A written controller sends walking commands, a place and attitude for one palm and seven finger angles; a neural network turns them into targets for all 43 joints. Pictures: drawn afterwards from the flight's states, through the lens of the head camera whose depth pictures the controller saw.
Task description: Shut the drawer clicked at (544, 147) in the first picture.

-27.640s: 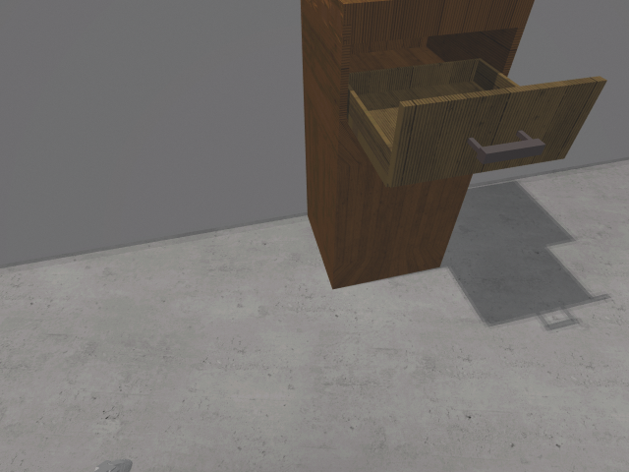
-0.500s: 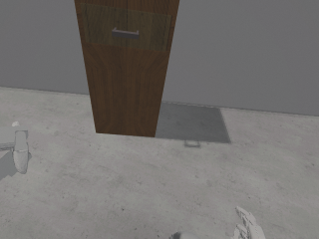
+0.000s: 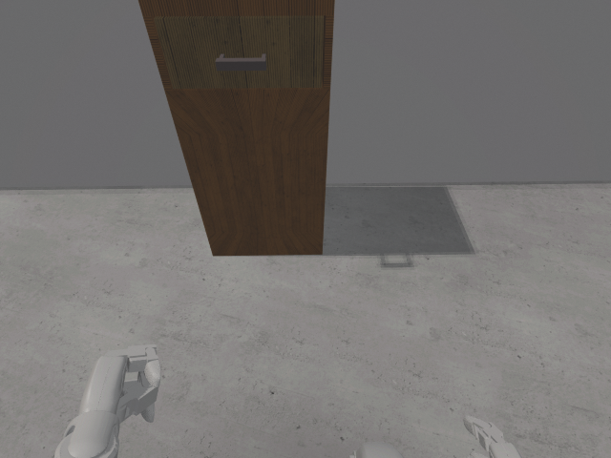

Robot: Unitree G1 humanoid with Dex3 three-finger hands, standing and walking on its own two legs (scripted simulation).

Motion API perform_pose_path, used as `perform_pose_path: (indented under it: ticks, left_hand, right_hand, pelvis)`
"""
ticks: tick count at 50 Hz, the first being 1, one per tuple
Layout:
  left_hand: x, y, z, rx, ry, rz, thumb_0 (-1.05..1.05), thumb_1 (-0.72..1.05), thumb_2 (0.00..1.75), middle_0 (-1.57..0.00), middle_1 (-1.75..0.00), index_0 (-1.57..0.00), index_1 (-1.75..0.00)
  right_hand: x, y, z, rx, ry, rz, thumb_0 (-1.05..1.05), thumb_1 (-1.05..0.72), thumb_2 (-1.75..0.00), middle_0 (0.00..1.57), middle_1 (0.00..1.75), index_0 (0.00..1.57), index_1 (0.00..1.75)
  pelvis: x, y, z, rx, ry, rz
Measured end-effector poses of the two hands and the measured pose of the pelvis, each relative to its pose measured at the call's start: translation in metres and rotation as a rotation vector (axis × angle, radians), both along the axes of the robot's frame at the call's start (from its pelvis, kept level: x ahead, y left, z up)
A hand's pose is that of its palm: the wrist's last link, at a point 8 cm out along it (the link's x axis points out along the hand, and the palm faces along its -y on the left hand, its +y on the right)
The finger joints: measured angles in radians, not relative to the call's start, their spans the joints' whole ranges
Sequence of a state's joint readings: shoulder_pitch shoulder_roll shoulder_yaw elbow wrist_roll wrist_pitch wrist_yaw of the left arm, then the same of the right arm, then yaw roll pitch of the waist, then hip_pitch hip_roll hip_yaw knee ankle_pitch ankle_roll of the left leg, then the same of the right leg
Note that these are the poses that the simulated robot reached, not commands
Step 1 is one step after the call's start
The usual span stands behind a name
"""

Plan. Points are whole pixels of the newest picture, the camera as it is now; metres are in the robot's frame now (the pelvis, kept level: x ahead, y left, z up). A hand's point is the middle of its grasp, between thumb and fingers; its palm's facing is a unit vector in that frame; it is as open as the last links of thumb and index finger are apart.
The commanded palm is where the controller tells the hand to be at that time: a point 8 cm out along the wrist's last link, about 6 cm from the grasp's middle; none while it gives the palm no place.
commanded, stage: let the arm hang, fingers relaxed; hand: left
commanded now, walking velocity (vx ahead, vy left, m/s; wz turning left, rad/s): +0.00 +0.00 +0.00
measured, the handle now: (242, 60) +1.01 +0.16 +0.08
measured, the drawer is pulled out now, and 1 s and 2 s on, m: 0.00 0.00 0.00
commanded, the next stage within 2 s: look to check the result in 0.94 s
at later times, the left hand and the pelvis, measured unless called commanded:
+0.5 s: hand out of the picture -0.05 +0.16 -0.16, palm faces +0.08 -0.97 -0.22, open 6.2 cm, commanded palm none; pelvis -0.03 -0.02 +0.02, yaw +2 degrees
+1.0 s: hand out of the picture -0.03 +0.14 -0.15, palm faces +0.04 -0.98 -0.20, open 7.3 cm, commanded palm none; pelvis -0.04 -0.04 +0.02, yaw +0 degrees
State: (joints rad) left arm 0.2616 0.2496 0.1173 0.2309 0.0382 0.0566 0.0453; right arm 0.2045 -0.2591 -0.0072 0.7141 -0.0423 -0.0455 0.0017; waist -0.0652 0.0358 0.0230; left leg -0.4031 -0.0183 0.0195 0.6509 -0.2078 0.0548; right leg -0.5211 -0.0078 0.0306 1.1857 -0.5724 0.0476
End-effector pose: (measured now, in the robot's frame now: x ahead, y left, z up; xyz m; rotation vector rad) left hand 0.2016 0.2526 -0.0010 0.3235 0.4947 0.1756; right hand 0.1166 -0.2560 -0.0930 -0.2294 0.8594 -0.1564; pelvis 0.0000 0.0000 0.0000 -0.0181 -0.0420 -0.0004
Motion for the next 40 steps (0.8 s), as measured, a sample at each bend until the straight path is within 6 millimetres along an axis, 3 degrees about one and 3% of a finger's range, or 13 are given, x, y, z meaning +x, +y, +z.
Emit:
perform_pose_path:
  ticks: [3, 6, 9, 13, 17, 22, 28, 40]
  left_hand:
    - [-0.041, -0.034, -0.066, -0.109, 0.279, -0.025, 0.01, 0.9, 0.9, -1.23, -1.43, -1.23, -1.44]
    - [-0.097, -0.058, -0.104, -0.174, 0.449, 0.015, 0.01, 0.9, 0.9, -1.13, -1.35, -1.13, -1.33]
    - [-0.143, -0.041, -0.114, -0.134, 0.499, 0.132, 0.01, 0.9, 0.9, -1.03, -1.29, -1.03, -1.21]
    - [-0.208, -0.027, -0.115, -0.102, 0.711, 0.216, 0.01, 0.9, 0.9, -0.88, -1.11, -0.88, -1.05]
    - [-0.242, -0.022, -0.114, -0.105, 0.836, 0.244, 0.01, 0.9, 0.9, -0.72, -0.92, -0.72, -0.88]
    - [-0.257, -0.029, -0.123, -0.167, 0.885, 0.269, 0.01, 0.9, 0.9, -0.53, -0.68, -0.53, -0.67]
    - [-0.248, -0.052, -0.124, -0.218, 0.877, 0.235, 0.01, 0.91, 0.9, -0.32, -0.45, -0.33, -0.45]
    - [-0.232, -0.061, -0.12, -0.189, 0.837, 0.197, 0.01, 0.93, 0.9, -0.21, -0.31, -0.21, -0.31]
  right_hand:
    - [-0.03, -0.006, -0.007, 0.007, 0.076, -0.021, 0.01, -0.91, -0.9, 0.2, 0.3, 0.21, 0.3]
    - [-0.058, -0.017, -0.022, 0.014, 0.184, -0.036, 0.01, -0.9, -0.9, 0.2, 0.3, 0.21, 0.3]
    - [-0.08, -0.026, -0.038, 0.026, 0.317, -0.032, 0.01, -0.9, -0.9, 0.2, 0.3, 0.2, 0.3]
    - [-0.1, -0.028, -0.033, 0.037, 0.409, -0.044, 0.01, -0.91, -0.9, 0.2, 0.3, 0.2, 0.3]
    - [-0.12, -0.021, -0.027, 0.051, 0.441, -0.08, 0.01, -0.91, -0.9, 0.2, 0.3, 0.2, 0.3]
    - [-0.145, 0.0, -0.034, 0.048, 0.531, -0.07, 0.01, -0.91, -0.9, 0.2, 0.3, 0.2, 0.3]
    - [-0.153, 0.025, -0.035, 0.102, 0.546, -0.067, 0.01, -0.91, -0.9, 0.2, 0.3, 0.2, 0.3]
    - [-0.174, 0.02, -0.038, 0.141, 0.549, -0.104, 0.01, -0.92, -0.9, 0.2, 0.3, 0.2, 0.3]
  pelvis:
    - [-0.01, -0.009, -0.001, 0.023, -0.008, -0.013]
    - [-0.017, -0.021, -0.004, 0.03, -0.001, -0.02]
    - [-0.026, -0.034, -0.009, 0.038, 0.016, 0.002]
    - [-0.03, -0.036, 0.005, 0.025, 0.039, 0.025]
    - [-0.029, -0.032, 0.013, 0.024, 0.064, 0.028]
    - [-0.03, -0.024, 0.011, 0.009, 0.069, 0.034]
    - [-0.032, -0.024, 0.018, 0.021, 0.031, 0.025]
    - [-0.042, -0.033, 0.021, 0.023, 0.004, 0.007]
